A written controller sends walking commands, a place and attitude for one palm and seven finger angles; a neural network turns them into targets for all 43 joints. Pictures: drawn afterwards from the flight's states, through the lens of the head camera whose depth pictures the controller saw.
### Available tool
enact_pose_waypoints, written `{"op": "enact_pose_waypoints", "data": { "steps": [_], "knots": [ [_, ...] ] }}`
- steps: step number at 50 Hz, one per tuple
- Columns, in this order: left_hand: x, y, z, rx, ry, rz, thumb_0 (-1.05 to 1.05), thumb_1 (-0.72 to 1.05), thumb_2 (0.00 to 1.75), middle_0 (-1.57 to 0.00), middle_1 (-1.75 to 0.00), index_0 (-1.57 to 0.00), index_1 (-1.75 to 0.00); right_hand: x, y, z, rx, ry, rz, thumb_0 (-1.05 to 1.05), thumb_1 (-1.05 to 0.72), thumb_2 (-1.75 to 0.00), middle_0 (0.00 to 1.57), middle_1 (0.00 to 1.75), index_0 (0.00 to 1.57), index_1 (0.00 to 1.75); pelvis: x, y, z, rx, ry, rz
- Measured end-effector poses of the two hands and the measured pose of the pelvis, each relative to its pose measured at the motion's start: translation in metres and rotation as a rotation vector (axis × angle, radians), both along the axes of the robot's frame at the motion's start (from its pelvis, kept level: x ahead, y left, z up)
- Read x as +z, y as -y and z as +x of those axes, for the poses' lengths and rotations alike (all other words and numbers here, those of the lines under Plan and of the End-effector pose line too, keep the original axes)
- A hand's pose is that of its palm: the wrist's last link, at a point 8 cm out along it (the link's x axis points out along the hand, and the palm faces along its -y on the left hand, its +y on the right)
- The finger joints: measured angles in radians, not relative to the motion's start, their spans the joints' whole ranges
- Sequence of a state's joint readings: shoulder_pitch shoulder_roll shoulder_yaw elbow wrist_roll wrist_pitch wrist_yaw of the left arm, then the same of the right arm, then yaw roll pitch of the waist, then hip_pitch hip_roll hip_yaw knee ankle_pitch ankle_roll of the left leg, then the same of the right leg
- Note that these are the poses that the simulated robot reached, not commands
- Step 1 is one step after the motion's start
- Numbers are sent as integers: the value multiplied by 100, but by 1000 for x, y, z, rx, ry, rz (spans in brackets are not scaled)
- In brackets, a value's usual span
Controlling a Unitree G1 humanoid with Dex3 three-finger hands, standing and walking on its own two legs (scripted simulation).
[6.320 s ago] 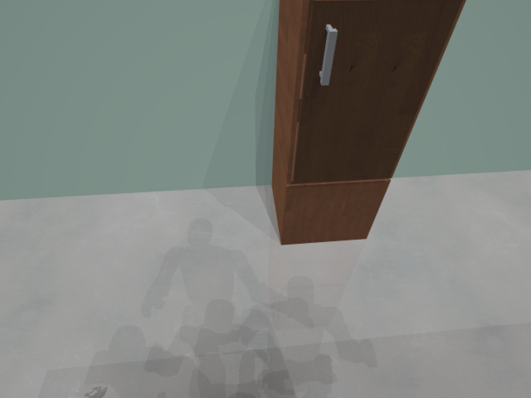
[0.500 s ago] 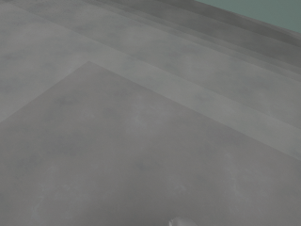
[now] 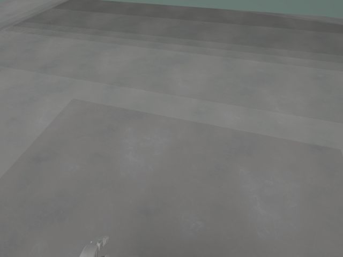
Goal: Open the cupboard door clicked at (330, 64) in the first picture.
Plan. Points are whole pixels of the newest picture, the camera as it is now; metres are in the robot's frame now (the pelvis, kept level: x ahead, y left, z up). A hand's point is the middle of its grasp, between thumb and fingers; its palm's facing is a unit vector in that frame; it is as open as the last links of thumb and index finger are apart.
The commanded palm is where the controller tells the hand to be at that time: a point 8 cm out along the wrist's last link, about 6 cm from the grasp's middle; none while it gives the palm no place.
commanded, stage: turn to face it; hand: left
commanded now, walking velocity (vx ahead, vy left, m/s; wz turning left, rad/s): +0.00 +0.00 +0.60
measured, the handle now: out of the picture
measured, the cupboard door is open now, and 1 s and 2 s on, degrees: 0 0 0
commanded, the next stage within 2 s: none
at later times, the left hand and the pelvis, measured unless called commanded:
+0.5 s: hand out of the picture +0.00 +0.27 -0.17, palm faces +0.32 -0.91 -0.26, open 7.4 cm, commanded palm none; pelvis -0.01 +0.04 +0.00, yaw +16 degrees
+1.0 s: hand out of the picture -0.08 +0.16 -0.14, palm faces +0.57 -0.78 -0.26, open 7.4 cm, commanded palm none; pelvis -0.03 -0.05 +0.01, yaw +35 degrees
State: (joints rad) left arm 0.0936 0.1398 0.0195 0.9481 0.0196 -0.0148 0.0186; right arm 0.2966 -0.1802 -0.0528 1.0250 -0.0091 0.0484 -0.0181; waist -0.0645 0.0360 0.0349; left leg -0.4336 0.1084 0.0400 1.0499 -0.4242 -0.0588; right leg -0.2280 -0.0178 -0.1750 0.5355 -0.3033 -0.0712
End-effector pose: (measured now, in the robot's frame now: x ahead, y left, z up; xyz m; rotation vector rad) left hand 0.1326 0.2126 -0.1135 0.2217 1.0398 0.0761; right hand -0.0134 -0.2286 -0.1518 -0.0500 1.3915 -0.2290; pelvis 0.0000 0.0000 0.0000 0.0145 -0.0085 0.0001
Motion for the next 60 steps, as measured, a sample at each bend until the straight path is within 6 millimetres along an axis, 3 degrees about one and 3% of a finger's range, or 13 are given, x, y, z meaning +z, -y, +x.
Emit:
{"op": "enact_pose_waypoints", "data": {
  "steps": [5, 9, 15, 20, 26, 32, 38, 41, 48, 54, 60],
  "knots": [
    [-9, 0, -21, 96, -15, -50, 0, 91, 90, -21, -30, -20, -30, 5, -6, 37, 87, 29, 1, 0, -91, -89, 20, 30, 20, 30, 0, -3, 5, 63, 8, -9],
    [-21, -24, -47, 197, -40, -49, -1, 92, 90, -21, -30, -20, -30, 10, -12, 70, 179, 54, -26, 0, -92, -89, 20, 30, 20, 30, -4, -10, 5, 121, 8, -21],
    [-50, -69, -109, 330, -167, -34, 0, 91, 90, -21, -30, -20, -30, 15, -27, 118, 296, 151, -89, 0, -92, -89, 20, 30, 20, 30, -18, -30, 4, 191, 3, -25],
    [-37, -91, -144, 380, -241, -4, 1, 91, 90, -20, -30, -19, -29, 28, -34, 128, 348, 175, -110, 0, -91, -89, 20, 30, 20, 30, -7, -38, -3, 224, -1, -41],
    [-19, -97, -158, 438, -199, 16, 1, 91, 90, -20, -30, -19, -29, 35, -38, 131, 409, 168, -91, 0, -91, -89, 21, 30, 20, 30, 4, -34, -10, 284, -6, -51],
    [-11, -81, -158, 482, -134, 23, 1, 91, 90, -20, -30, -19, -29, 32, -27, 135, 456, 169, -64, 0, -91, -89, 21, 30, 20, 30, 4, -15, -17, 357, -7, -49],
    [-5, -43, -161, 523, -54, 34, 1, 91, 90, -20, -30, -19, -29, 16, 1, 144, 504, 166, -37, 0, -91, -89, 21, 30, 20, 30, -4, 18, -24, 437, -9, -30],
    [-1, -20, -179, 559, -48, 46, 1, 91, 90, -20, -30, -20, -30, 9, 13, 153, 533, 161, -29, 0, -91, -89, 21, 30, 20, 30, -6, 32, -28, 480, 0, -21],
    [5, 18, -234, 672, -114, 23, 1, 90, 90, -21, -30, -20, -30, 21, 17, 168, 632, 159, -18, 1, -91, -89, 20, 30, 20, 30, 6, 45, -32, 581, 15, 17],
    [-7, 30, -281, 777, -157, -16, 1, 90, 90, -21, -30, -20, -30, 24, -4, 177, 753, 119, -43, 1, -91, -89, 20, 30, 20, 30, 4, 42, -43, 675, 6, 10],
    [-35, 28, -347, 898, -219, -71, 1, 90, 90, -21, -30, -20, -30, 26, -65, 194, 905, 196, -63, 1, -91, -89, 20, 30, 20, 30, -11, 21, -65, 760, -6, -22]
  ]
}}
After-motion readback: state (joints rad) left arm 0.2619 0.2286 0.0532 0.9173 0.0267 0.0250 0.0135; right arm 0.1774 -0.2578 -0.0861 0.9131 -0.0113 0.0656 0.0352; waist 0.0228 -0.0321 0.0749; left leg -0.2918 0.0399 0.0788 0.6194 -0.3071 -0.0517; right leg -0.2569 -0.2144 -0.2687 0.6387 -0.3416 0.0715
